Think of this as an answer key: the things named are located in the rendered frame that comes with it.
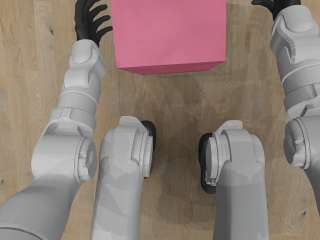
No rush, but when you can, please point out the right robot upper arm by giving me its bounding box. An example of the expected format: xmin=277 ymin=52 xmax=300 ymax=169
xmin=283 ymin=115 xmax=320 ymax=216

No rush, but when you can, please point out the carton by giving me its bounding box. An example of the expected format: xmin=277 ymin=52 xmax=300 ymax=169
xmin=110 ymin=0 xmax=226 ymax=75

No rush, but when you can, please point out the left robot upper arm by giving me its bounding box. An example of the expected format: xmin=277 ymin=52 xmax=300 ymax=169
xmin=0 ymin=134 xmax=98 ymax=240

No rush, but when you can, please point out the robot right hand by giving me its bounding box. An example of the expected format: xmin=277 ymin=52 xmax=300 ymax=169
xmin=251 ymin=0 xmax=301 ymax=21

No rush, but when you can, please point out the right robot forearm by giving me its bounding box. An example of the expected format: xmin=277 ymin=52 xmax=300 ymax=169
xmin=269 ymin=5 xmax=320 ymax=119

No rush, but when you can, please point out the left robot forearm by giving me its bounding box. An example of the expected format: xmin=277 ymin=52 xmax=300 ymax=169
xmin=31 ymin=39 xmax=107 ymax=176

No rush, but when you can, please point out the left robot thigh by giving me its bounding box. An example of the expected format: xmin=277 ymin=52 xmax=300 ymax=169
xmin=89 ymin=125 xmax=153 ymax=240

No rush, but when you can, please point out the robot left hand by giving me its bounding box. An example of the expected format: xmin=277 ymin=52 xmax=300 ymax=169
xmin=74 ymin=0 xmax=113 ymax=48

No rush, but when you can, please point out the right robot shin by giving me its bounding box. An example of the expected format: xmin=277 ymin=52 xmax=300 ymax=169
xmin=205 ymin=120 xmax=265 ymax=186

